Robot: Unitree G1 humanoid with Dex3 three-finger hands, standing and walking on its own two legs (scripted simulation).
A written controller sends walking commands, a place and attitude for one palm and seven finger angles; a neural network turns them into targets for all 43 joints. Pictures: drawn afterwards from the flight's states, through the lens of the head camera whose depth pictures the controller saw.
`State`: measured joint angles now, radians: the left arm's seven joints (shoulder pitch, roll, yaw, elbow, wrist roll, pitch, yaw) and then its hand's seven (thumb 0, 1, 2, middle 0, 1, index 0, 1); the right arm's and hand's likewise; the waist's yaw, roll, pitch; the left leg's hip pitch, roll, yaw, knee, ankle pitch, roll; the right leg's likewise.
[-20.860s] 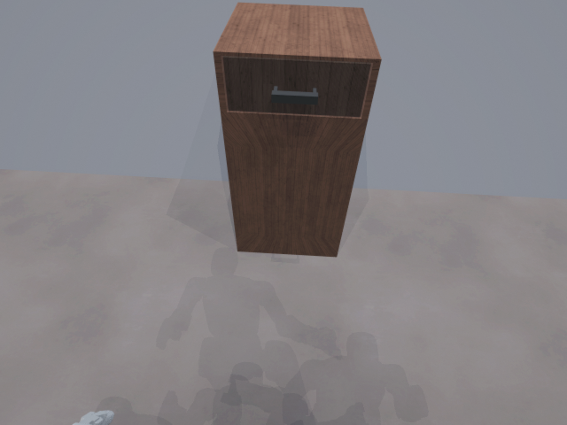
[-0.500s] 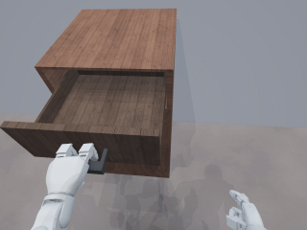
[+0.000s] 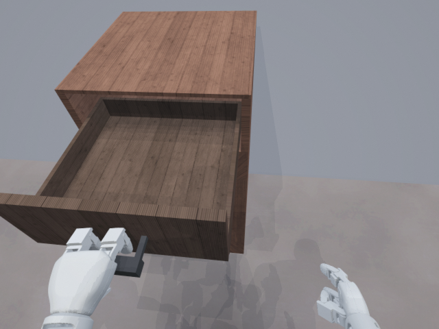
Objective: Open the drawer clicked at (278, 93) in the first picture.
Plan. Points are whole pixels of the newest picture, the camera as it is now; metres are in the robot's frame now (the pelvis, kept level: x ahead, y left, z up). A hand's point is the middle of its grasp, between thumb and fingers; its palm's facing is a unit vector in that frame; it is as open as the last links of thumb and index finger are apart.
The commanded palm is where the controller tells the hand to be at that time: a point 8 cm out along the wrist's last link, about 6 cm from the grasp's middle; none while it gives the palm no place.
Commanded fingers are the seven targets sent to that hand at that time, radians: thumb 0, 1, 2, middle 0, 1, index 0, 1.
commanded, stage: pull the drawer open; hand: left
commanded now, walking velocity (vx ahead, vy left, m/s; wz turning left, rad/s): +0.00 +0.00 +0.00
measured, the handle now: (108, 251) +0.23 +0.22 +0.04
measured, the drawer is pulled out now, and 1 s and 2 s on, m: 0.29 0.29 0.29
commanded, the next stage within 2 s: open the thumb to release the handle in 0.34 s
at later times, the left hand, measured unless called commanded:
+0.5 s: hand (100, 285) +0.18 +0.23 +0.02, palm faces +0.03 -0.06 -1.00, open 5.7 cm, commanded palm +0.16 +0.24 +0.07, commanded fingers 0.00 0.62 0.78 -0.38 -1.32 -0.38 -1.32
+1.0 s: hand (101, 282) +0.18 +0.22 +0.02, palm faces +0.02 -0.07 -1.00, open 12.7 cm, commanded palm +0.15 +0.25 +0.07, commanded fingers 0.00 -0.50 0.30 -0.30 -1.20 -0.30 -1.20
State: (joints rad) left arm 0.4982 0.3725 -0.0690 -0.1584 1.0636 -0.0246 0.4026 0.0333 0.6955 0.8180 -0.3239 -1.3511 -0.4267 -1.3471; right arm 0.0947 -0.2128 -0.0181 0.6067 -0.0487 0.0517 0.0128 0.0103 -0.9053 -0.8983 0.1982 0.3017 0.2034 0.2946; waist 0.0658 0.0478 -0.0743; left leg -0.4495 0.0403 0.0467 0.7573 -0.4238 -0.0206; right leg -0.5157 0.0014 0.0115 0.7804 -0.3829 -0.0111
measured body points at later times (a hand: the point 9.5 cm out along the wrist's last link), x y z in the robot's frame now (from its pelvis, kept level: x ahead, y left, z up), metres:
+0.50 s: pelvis +0.00 +0.00 +0.00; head +0.03 -0.03 +0.44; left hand +0.17 +0.23 +0.07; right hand +0.20 -0.23 -0.11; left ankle -0.03 +0.13 -0.71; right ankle +0.01 -0.11 -0.71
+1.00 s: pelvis -0.02 -0.01 +0.00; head +0.01 -0.04 +0.45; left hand +0.18 +0.23 +0.08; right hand +0.20 -0.23 -0.10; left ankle -0.03 +0.13 -0.71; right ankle +0.01 -0.11 -0.71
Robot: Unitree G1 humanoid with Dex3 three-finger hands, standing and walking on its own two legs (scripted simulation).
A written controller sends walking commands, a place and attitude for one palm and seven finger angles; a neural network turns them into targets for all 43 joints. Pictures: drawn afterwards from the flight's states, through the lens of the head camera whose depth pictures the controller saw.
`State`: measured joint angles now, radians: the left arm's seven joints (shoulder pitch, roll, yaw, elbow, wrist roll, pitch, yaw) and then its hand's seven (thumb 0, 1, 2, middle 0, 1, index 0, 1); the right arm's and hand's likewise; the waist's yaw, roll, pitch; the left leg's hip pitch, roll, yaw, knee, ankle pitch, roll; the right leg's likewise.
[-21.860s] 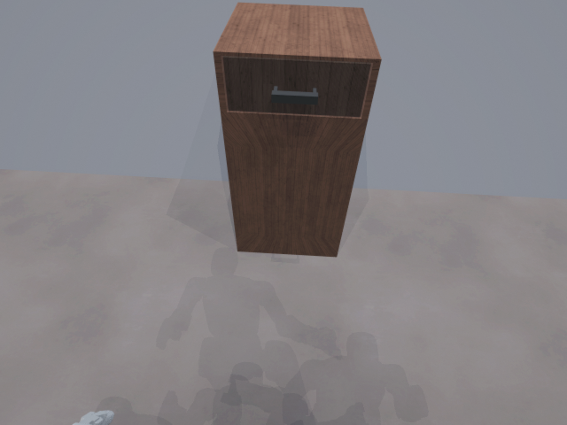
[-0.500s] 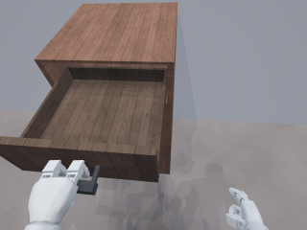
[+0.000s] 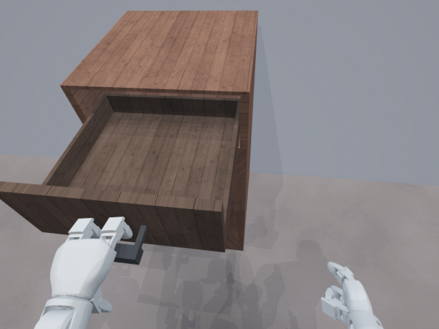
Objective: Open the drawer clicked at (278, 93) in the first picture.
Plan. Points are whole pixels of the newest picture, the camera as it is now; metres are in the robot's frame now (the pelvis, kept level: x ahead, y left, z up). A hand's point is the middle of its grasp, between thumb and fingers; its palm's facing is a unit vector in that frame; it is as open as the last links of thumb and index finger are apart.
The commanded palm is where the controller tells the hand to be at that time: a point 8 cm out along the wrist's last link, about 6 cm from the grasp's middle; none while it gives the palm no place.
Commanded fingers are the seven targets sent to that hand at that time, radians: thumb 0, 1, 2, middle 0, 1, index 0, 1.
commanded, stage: lift the hand off the handle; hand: left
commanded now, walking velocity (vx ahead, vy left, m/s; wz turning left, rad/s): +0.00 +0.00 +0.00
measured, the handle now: (109, 239) +0.25 +0.23 +0.04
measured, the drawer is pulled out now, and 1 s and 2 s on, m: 0.29 0.29 0.29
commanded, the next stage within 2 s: draw the hand back to the body in 1.64 s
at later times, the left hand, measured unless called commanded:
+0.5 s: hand (100, 266) +0.20 +0.24 +0.03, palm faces +0.04 -0.09 -1.00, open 13.6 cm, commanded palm +0.18 +0.24 +0.10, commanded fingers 0.00 -0.50 0.30 -0.30 -1.20 -0.30 -1.20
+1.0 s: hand (71, 245) +0.20 +0.25 +0.11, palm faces +0.10 -0.10 -0.99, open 13.4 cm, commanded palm +0.17 +0.24 +0.17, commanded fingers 0.00 -0.50 0.30 -0.30 -1.20 -0.30 -1.20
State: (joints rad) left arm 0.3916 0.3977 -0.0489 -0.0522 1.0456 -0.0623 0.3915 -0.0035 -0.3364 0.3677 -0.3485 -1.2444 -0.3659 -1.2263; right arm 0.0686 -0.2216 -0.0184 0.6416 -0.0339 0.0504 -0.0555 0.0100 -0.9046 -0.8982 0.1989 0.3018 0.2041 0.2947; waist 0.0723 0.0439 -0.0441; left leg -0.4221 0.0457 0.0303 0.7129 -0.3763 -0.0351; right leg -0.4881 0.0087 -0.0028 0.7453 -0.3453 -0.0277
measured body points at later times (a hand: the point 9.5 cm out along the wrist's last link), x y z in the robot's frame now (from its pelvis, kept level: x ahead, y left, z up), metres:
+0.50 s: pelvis +0.00 +0.01 +0.00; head +0.02 -0.02 +0.45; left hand +0.19 +0.24 +0.08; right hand +0.21 -0.19 -0.10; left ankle -0.01 +0.14 -0.71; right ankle +0.02 -0.10 -0.71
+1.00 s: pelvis +0.00 +0.02 +0.02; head +0.00 -0.02 +0.47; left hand +0.19 +0.25 +0.16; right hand +0.24 -0.18 -0.07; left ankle -0.01 +0.14 -0.71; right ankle +0.02 -0.10 -0.71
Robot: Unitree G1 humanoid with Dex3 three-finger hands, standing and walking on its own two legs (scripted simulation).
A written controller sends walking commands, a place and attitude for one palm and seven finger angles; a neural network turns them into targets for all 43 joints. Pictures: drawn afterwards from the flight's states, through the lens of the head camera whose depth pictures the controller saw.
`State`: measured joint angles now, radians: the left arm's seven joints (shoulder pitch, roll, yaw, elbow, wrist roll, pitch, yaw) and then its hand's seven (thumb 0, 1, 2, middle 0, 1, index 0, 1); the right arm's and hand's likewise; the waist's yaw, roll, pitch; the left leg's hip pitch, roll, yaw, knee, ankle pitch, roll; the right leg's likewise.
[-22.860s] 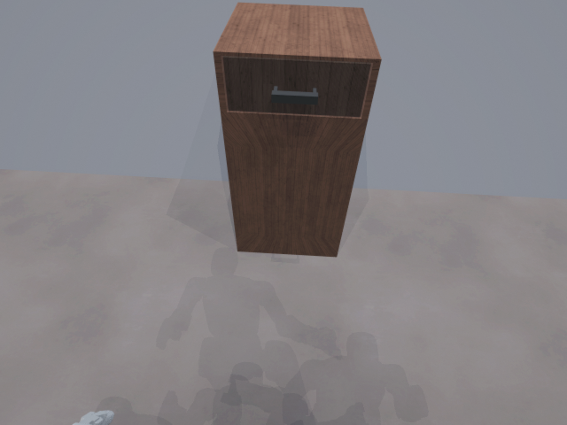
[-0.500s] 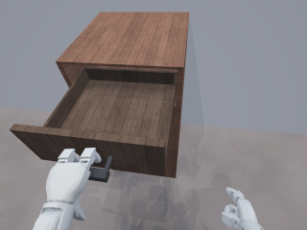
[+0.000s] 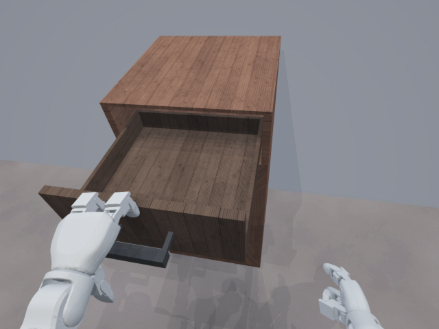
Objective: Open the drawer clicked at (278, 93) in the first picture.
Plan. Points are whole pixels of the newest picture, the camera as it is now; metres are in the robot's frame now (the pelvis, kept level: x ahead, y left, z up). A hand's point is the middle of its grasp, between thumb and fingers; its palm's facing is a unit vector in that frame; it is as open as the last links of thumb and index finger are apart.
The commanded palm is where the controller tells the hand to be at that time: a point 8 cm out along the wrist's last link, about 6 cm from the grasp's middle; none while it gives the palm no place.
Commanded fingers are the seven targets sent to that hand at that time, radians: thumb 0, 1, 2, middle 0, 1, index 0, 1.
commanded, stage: lift the hand off the handle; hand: left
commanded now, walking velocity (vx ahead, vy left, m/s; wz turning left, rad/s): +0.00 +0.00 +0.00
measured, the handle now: (139, 243) +0.25 +0.21 +0.02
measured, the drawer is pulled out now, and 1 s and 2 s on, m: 0.29 0.29 0.29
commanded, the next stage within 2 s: draw the hand back to the body in 0.64 s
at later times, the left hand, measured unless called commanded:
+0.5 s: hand (90, 221) +0.20 +0.22 +0.17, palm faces +0.20 -0.07 -0.98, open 13.8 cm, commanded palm +0.16 +0.22 +0.22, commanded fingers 0.00 -0.50 0.30 -0.30 -1.20 -0.30 -1.20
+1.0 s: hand (76, 223) +0.20 +0.24 +0.16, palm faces +0.15 -0.07 -0.99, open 13.8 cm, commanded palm +0.16 +0.24 +0.22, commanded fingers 0.00 -0.50 0.30 -0.30 -1.20 -0.30 -1.20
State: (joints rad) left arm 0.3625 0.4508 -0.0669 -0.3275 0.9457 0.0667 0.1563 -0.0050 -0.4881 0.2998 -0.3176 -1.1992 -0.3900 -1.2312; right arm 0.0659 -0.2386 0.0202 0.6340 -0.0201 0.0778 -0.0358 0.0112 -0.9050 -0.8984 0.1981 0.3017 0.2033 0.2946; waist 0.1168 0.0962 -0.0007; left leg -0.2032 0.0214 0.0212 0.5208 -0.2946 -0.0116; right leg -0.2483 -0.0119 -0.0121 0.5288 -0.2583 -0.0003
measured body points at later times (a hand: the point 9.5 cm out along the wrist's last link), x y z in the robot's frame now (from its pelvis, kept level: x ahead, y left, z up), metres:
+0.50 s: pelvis +0.00 +0.00 +0.01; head -0.02 -0.05 +0.45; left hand +0.19 +0.22 +0.22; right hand +0.24 -0.19 -0.08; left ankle -0.01 +0.13 -0.73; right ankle +0.02 -0.12 -0.73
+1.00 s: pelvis -0.01 -0.01 +0.01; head -0.01 -0.05 +0.45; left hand +0.19 +0.24 +0.22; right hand +0.22 -0.21 -0.09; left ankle -0.01 +0.13 -0.73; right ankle +0.02 -0.12 -0.74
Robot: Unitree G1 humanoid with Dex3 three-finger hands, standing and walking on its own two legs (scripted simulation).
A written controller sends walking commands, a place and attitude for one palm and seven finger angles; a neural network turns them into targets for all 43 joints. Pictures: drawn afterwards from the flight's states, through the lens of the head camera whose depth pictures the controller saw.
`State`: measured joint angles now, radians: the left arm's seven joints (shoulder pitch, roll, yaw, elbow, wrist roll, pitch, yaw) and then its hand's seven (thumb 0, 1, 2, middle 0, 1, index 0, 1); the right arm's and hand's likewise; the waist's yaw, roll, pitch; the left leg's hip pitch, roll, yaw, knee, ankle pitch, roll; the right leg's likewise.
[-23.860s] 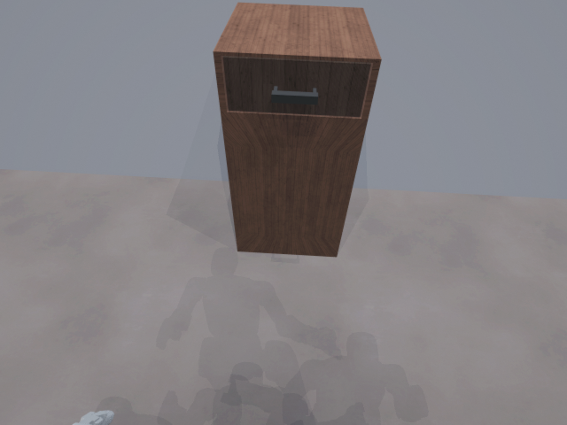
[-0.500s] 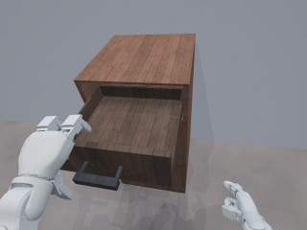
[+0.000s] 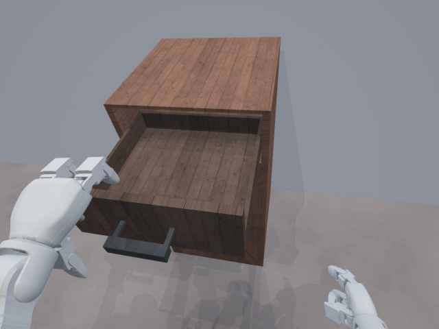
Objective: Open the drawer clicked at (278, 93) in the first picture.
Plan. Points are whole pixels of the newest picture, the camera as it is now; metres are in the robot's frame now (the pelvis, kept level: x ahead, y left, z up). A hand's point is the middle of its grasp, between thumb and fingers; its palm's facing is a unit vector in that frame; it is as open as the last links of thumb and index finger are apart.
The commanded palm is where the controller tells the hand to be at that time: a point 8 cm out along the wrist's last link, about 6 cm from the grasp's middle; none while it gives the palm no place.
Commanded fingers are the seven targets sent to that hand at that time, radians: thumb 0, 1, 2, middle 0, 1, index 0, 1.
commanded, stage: draw the hand back to the body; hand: left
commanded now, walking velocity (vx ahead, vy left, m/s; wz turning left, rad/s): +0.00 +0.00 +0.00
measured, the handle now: (141, 238) +0.26 +0.21 +0.01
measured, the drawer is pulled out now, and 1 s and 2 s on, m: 0.29 0.29 0.29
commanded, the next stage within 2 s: step back with the hand held close in 1.34 s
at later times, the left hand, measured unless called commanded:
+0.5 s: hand (85, 215) +0.21 +0.23 +0.17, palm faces +0.34 -0.79 -0.51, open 13.6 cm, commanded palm +0.17 +0.26 +0.21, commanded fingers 0.00 -0.19 0.44 -0.28 -1.00 -0.28 -1.00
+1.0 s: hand (85, 198) +0.23 +0.23 +0.19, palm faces +0.39 -0.81 -0.45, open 9.8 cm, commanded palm +0.18 +0.28 +0.20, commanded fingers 0.00 0.69 0.81 -0.22 -0.44 -0.22 -0.44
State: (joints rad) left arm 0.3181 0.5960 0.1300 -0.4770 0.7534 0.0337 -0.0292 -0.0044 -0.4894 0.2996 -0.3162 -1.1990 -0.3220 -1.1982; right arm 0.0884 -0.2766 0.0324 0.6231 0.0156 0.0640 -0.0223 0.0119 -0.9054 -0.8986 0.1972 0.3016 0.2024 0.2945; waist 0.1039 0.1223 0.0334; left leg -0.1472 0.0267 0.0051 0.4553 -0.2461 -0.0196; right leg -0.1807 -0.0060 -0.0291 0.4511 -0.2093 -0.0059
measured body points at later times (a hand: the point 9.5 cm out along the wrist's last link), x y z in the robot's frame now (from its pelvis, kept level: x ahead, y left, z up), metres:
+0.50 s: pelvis +0.02 +0.01 +0.00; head +0.02 -0.01 +0.45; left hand +0.19 +0.27 +0.20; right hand +0.24 -0.19 -0.08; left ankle +0.00 +0.13 -0.74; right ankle +0.03 -0.11 -0.74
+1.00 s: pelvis +0.05 +0.00 +0.00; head +0.05 -0.02 +0.45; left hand +0.21 +0.27 +0.21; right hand +0.25 -0.22 -0.09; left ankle +0.00 +0.13 -0.74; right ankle +0.03 -0.11 -0.74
